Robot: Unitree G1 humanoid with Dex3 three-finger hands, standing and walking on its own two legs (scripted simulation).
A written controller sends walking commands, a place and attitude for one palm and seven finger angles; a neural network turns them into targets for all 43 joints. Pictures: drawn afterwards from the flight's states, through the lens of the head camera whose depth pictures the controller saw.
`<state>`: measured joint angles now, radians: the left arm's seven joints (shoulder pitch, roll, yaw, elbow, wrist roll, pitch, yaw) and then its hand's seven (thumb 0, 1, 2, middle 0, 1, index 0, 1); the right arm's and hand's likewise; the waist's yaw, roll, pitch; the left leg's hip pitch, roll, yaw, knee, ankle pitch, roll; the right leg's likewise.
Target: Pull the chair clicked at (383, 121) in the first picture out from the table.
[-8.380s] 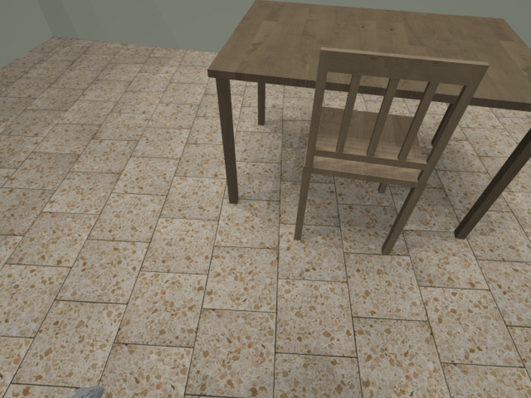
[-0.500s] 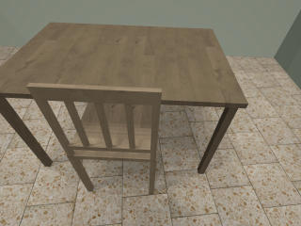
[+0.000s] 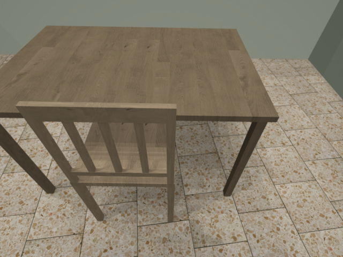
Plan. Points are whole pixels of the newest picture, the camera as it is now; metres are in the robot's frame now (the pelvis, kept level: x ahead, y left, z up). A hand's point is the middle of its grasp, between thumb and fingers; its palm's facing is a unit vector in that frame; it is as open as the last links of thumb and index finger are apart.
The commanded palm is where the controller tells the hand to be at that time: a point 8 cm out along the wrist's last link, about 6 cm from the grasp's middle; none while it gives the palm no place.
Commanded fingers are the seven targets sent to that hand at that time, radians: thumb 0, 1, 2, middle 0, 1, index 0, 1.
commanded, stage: come to a stop and stand still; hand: left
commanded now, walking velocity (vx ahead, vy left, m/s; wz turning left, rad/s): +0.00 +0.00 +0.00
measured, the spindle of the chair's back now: (111, 149) +0.46 +0.24 -0.09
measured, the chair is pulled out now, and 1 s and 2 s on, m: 0.00 0.00 0.00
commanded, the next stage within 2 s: look again from close up in 0.22 s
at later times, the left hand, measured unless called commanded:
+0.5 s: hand out of the picture +0.01 +0.18 -0.18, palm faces +0.01 -0.97 -0.23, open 7.4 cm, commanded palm none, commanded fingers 0.00 0.90 0.90 -0.20 -0.30 -0.20 -0.30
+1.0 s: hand out of the picture +0.05 +0.22 -0.17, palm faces +0.01 -0.96 -0.27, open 7.4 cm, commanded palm none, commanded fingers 0.00 0.90 0.90 -0.20 -0.30 -0.20 -0.30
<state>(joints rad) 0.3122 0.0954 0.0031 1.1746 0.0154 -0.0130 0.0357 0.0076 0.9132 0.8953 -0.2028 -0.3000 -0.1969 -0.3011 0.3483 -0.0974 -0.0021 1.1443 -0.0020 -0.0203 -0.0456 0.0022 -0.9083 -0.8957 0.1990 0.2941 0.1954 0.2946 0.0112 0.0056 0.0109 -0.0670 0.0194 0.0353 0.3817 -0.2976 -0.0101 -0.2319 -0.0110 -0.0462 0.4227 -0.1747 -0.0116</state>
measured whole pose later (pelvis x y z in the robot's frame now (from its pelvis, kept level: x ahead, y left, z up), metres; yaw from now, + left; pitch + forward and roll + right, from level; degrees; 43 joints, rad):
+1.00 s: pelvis +0.00 +0.02 +0.00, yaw +0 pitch -2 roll +0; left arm 0.19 0.23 0.00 1.05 0.01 -0.01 0.03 0.00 0.90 0.90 -0.20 -0.30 -0.20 -0.30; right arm 0.18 -0.21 -0.02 1.09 -0.01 -0.02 -0.01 0.00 -0.91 -0.90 0.20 0.29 0.20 0.29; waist 0.00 0.00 0.04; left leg -0.09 -0.01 0.04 0.44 -0.32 0.02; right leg -0.25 -0.04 -0.04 0.48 -0.20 0.01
